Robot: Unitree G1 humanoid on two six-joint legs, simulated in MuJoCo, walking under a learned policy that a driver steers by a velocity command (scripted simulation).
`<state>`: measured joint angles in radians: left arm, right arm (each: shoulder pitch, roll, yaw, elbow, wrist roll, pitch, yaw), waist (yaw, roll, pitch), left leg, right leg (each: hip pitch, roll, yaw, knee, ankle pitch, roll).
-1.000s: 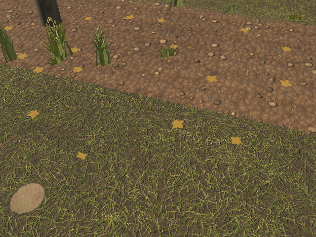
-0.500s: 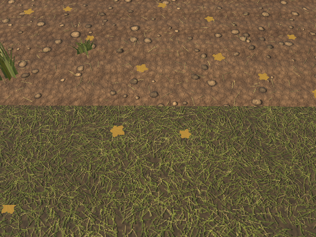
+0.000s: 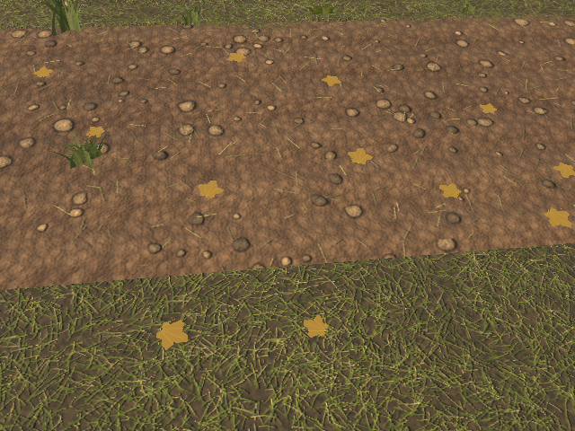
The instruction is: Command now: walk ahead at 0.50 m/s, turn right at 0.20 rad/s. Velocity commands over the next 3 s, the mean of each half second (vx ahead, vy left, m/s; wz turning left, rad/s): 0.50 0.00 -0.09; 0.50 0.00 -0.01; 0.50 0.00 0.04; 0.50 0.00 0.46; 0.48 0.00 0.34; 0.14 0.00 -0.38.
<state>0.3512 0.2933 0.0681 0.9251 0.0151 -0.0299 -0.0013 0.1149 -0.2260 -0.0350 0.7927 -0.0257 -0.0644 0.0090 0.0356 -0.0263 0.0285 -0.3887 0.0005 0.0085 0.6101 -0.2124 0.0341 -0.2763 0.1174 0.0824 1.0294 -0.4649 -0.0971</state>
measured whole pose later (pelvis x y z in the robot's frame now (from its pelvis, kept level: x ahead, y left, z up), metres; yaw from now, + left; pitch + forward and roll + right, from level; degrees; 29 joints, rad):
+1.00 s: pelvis +0.52 -0.01 -0.13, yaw -3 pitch +0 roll -5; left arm 0.52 0.23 0.03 1.03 0.05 -0.07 0.04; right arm 0.02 -0.26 -0.05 0.85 -0.05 -0.06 0.04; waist 0.11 0.07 0.03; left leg -0.32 0.06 0.02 0.28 0.39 0.07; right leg -0.03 0.06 -0.04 1.21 -0.82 -0.07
